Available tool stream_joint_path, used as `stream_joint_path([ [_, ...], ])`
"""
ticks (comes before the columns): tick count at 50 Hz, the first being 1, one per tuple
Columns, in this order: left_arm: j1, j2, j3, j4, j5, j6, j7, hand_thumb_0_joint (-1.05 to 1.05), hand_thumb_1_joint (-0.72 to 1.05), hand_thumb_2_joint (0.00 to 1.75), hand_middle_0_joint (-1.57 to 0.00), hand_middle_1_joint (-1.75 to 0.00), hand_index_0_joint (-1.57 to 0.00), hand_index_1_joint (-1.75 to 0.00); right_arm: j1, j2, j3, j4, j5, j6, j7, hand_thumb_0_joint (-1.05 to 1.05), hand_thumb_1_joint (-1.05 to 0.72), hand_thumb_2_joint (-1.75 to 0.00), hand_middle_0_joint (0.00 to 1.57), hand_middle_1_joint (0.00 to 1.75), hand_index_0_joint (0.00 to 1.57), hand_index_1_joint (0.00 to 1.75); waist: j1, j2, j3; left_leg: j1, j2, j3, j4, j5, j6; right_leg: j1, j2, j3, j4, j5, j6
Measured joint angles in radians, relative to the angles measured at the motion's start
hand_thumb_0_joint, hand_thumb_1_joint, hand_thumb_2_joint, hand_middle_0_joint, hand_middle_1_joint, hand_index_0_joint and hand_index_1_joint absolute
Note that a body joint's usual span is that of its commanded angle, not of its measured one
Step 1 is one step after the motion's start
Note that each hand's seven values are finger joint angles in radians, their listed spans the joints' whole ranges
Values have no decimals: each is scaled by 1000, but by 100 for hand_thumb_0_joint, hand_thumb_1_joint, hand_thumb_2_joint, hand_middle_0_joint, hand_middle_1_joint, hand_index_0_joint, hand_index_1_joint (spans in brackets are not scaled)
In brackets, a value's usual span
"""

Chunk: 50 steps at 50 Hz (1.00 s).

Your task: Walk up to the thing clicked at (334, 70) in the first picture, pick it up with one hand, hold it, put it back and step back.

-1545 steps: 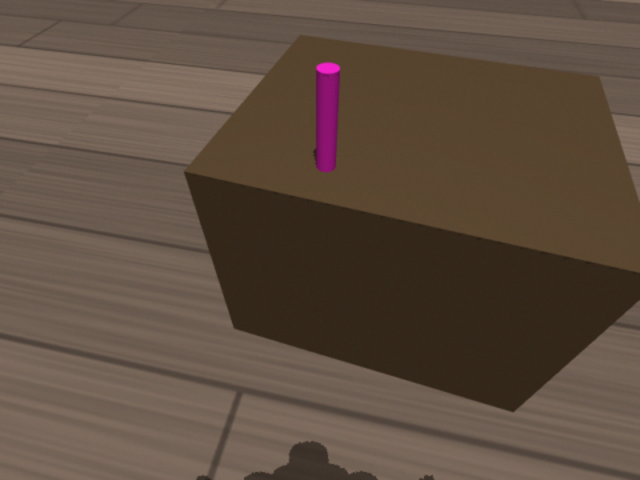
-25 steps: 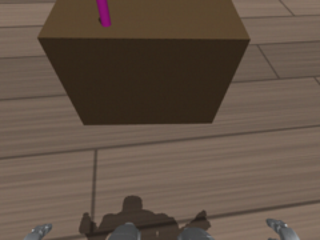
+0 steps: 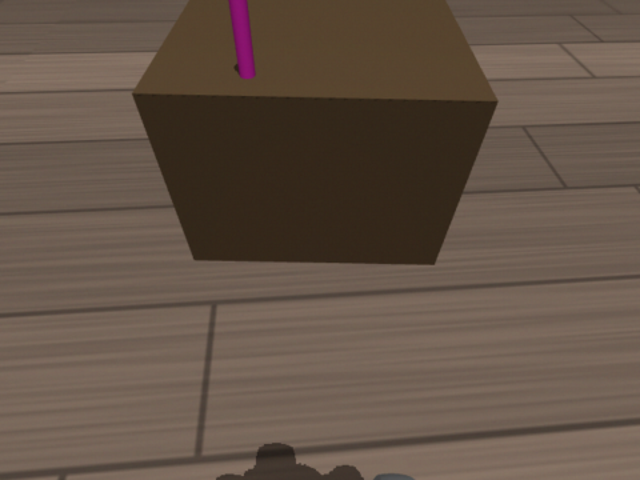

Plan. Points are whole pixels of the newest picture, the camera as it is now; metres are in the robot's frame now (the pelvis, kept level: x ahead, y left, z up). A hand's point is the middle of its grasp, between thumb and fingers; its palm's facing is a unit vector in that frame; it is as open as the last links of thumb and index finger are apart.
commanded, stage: step back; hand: left
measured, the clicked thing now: (242, 32) +1.09 +0.21 +0.05
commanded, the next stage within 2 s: stand in 0.74 s
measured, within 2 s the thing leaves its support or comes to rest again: neither
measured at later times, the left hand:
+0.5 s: hand out of the picture +0.11 +0.27 -0.16, palm faces +0.02 -0.93 -0.36, open 7.4 cm
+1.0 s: hand out of the picture +0.15 +0.26 -0.14, palm faces -0.01 -0.94 -0.34, open 7.4 cm
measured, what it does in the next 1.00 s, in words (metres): steps on the spot: left foot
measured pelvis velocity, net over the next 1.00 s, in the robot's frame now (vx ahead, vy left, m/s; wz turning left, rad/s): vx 0.05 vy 0.01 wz -0.01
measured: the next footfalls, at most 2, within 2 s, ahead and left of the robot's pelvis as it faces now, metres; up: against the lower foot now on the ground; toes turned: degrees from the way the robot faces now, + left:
left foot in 0.38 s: +0.12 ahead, +0.13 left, +0.00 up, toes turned +1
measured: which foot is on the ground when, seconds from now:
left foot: down 0.00-0.14, up 0.16-0.36, down 0.38-1.00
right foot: down 0.00-1.00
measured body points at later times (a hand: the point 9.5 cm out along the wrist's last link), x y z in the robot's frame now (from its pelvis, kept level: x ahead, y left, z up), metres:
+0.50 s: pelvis +0.05 +0.01 +0.00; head +0.07 +0.01 +0.45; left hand +0.11 +0.32 -0.13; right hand +0.14 -0.30 -0.12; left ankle +0.08 +0.13 -0.73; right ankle +0.04 -0.12 -0.73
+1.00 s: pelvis +0.05 +0.01 +0.02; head +0.06 +0.02 +0.47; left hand +0.15 +0.31 -0.11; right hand +0.17 -0.28 -0.11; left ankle +0.08 +0.13 -0.73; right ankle +0.04 -0.12 -0.73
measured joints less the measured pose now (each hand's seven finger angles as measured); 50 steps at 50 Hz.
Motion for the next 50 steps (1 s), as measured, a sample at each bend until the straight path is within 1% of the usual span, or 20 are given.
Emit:
stream_joint_path([
  [2, 4, 3, 1, 8, -3, -7, -8, 0, 90, 90, -20, -30, -20, -30, -2, 9, 6, -4, -2, -7, 0, 1, -90, -90, 20, 30, 21, 30, -7, -3, -4, 7, 10, 0, -13, 7, -8, 2, 1, -14, -28, 8, 1],
  [4, 4, 1, 3, 13, -4, -14, -13, 0, 90, 90, -20, -30, -20, -30, -7, 11, 7, -10, -3, -7, 2, 1, -90, -90, 20, 30, 21, 30, -13, 1, -7, 8, 21, -1, -9, 3, -18, 29, 5, -26, -100, 17, 4],
  [6, 3, -7, 5, 16, -1, -25, -12, 0, 90, 90, -20, -30, -20, -30, -14, 5, 7, -15, -1, 2, 4, 1, -90, -90, 20, 30, 21, 30, -12, 14, -9, -4, 37, -3, 28, -22, -28, 80, 18, -40, -215, 85, 1],
  [7, -3, -17, 6, 18, 3, -32, -9, 0, 90, 90, -20, -30, -20, -30, -19, -2, 6, -17, 2, 8, 2, 1, -90, -90, 20, 30, 21, 30, -11, 34, -3, -13, 53, -12, 63, -44, -28, 96, 34, -52, -244, 161, -1],
  [8, -7, -27, 6, 18, 9, -39, -6, 0, 90, 90, -20, -30, -20, -30, -21, -7, 4, -17, 5, 14, -2, 1, -90, -90, 20, 30, 21, 30, -11, 52, -3, -33, 56, -37, 111, -92, -18, 99, 45, -65, -246, 182, -3],
  [10, -13, -42, 5, 10, 15, -51, -4, 0, 90, 90, -20, -30, -20, -30, -27, -8, 2, -9, 7, 21, -11, 1, -90, -90, 20, 30, 21, 30, 3, 55, -5, -89, 27, -62, 233, -174, -8, 97, 44, -71, -234, 167, -14],
  [11, -16, -49, 3, 5, 13, -55, -4, 0, 90, 89, -20, -30, -20, -30, -30, -12, 1, -7, 10, 20, -12, 1, -90, -90, 20, 30, 21, 30, 11, 55, -2, -112, 15, -63, 283, -182, -6, 103, 39, -71, -237, 162, -18],
  [13, -19, -64, -3, -1, 11, -63, -1, 0, 90, 89, -20, -30, -20, -30, -35, -22, -1, -6, 13, 12, -13, 1, -91, -90, 20, 30, 21, 30, 21, 60, 5, -148, 11, -56, 321, -167, -4, 119, 31, -73, -254, 162, -15],
  [15, -20, -70, -10, -1, 10, -67, -1, 0, 90, 89, -20, -30, -21, -30, -42, -30, -3, -3, 13, 5, -11, 1, -91, -90, 20, 30, 21, 30, 27, 61, 9, -159, 23, -43, 283, -151, -7, 129, 23, -74, -263, 161, -5],
  [17, -22, -67, -16, 0, 6, -63, 0, 0, 90, 89, -21, -30, -21, -30, -50, -32, -4, 0, 13, 0, -9, 1, -91, -90, 20, 30, 20, 30, 28, 55, 13, -145, 38, -20, 194, -122, -11, 132, 13, -75, -254, 148, 4],
  [18, -24, -63, -20, 2, 3, -59, 0, 0, 90, 89, -21, -30, -21, -30, -55, -32, -4, 2, 13, -2, -9, 1, -91, -90, 20, 30, 20, 30, 26, 50, 14, -128, 43, -7, 133, -85, -12, 130, 7, -75, -241, 136, 9],
  [19, -27, -59, -24, 4, 0, -54, 1, 0, 90, 89, -21, -30, -21, -30, -60, -32, -5, 5, 13, -4, -10, 1, -91, -90, 20, 30, 20, 30, 23, 46, 15, -107, 45, 2, 71, -27, -14, 124, 2, -75, -221, 121, 15],
  [20, -31, -54, -27, 6, -4, -48, 3, 0, 90, 89, -21, -30, -21, -30, -70, -28, -6, 10, 11, -6, -13, 0, -91, -90, 20, 30, 20, 30, 22, 35, 22, -95, 39, 10, 41, 59, -20, 120, -8, -69, -198, 106, 21],
  [21, -37, -50, -30, 12, -9, -40, 6, 0, 90, 89, -21, -30, -21, -30, -82, -20, -5, 17, 9, -7, -17, 0, -91, -90, 20, 30, 20, 30, 23, 21, 26, -89, 31, 21, 40, 71, -24, 118, -17, -59, -186, 97, 27],
  [23, -47, -48, -35, 23, -20, -28, 10, 0, 90, 89, -20, -30, -20, -30, -99, -9, 4, 24, 12, -6, -16, 0, -91, -90, 20, 30, 20, 30, 23, 14, 22, -91, 35, 30, 51, 46, -22, 122, -10, -45, -196, 92, 23],
  [28, -77, -44, -39, 52, -20, -36, 14, 0, 90, 89, -20, -30, -20, -30, -149, 21, 28, 46, 21, -1, -14, 1, -91, -90, 20, 30, 21, 30, 16, 21, 13, -76, 57, 23, 33, 33, -26, 167, 15, -50, -286, 131, 34],
  [32, -102, -44, -40, 69, -22, -41, 17, 0, 90, 89, -20, -30, -20, -30, -191, 35, 37, 60, 27, -4, -12, 1, -90, -90, 20, 30, 21, 30, 15, 18, 10, -54, 54, 30, -4, 45, -22, 189, 11, -44, -327, 147, 38],
  [38, -140, -48, -41, 93, -24, -40, 20, 0, 90, 90, -20, -30, -20, -30, -240, 39, 39, 82, 32, -4, -14, 0, -90, -90, 20, 30, 21, 30, 16, 20, 6, -17, 49, 45, -55, 65, -17, 219, 6, -31, -373, 169, 45],
  [43, -152, -59, -53, 122, -26, -42, 15, 0, 90, 90, -20, -30, -20, -30, -246, 34, 42, 91, 35, -9, -9, 0, -90, -90, 20, 30, 21, 30, 7, 23, 4, 31, 41, 50, -129, 103, -16, 262, -1, -28, -440, 203, 49],
  [50, -150, -70, -57, 152, -22, -43, 10, 0, 90, 90, -20, -30, -20, -30, -228, 27, 40, 111, 36, -9, -6, 0, -91, -90, 20, 30, 21, 30, -1, 24, 5, 70, 38, 51, -201, 146, -18, 294, -4, -28, -498, 240, 49],
])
